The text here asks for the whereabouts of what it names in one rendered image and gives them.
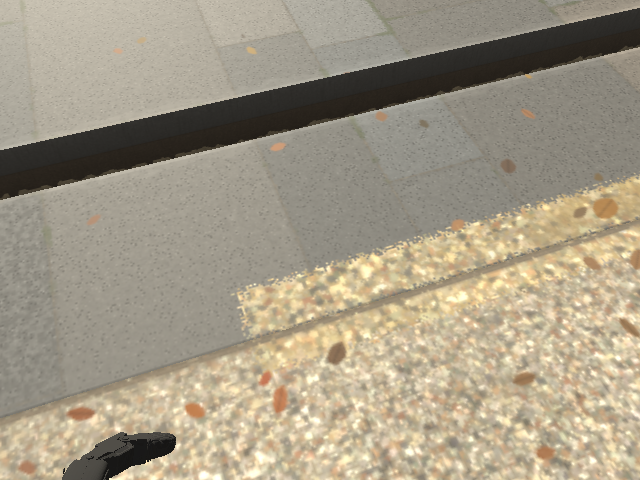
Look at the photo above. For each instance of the robot left hand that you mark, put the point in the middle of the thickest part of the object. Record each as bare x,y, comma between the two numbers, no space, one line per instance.
119,452

